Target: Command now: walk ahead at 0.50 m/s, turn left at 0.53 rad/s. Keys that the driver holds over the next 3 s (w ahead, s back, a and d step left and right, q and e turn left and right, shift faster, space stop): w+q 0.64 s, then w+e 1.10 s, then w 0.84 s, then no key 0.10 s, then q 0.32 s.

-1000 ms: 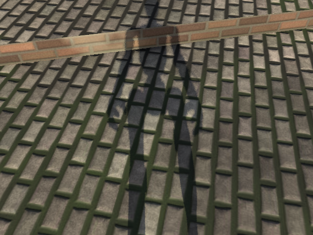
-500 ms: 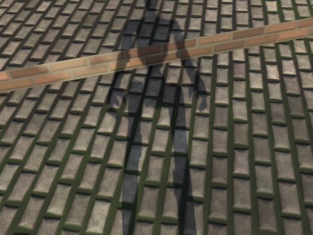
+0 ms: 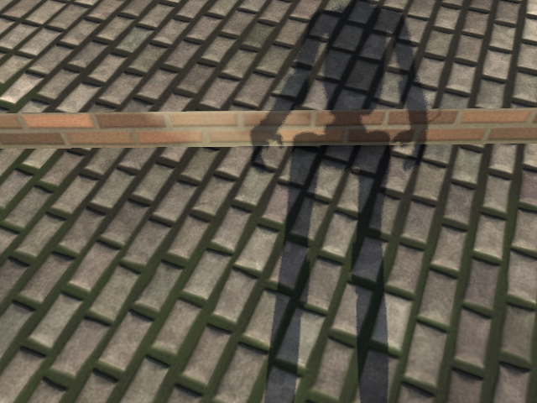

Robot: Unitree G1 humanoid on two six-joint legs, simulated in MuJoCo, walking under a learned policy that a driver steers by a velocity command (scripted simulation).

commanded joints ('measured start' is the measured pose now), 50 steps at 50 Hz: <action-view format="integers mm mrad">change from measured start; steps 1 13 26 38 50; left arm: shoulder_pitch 0 -273 -12 144 116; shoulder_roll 103 126 126 228 116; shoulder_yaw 34 23 31 47 19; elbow -87 -210 -122 -20 -42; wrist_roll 17 -4 15 -31 -28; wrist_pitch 2 -8 8 52 82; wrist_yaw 8 -18 -15 -18 -13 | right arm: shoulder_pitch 20 164 80 -217 14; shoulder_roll -116 -157 -89 -66 -93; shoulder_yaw -23 -39 -23 8 -13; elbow -70 -57 -180 -289 -141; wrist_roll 2 16 13 5 -24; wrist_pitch -15 9 33 4 -46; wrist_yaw -15 -43 -27 20 -6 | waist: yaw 27 -44 16 81 22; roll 18 110 -87 -60 126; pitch -98 -55 -34 54 -77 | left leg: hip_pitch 181 168 -398 -317 173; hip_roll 290 245 239 183 395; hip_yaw -347 -403 -97 27 -119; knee -203 -60 712 172 -254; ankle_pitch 224 41 -119 11 74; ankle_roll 216 95 -92 -58 94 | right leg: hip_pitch -167 30 334 485 -153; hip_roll -58 58 -206 -236 -105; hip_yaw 33 41 130 -42 39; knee -113 -722 -1028 -988 -1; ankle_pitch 34 332 277 489 87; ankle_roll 30 24 -183 -175 8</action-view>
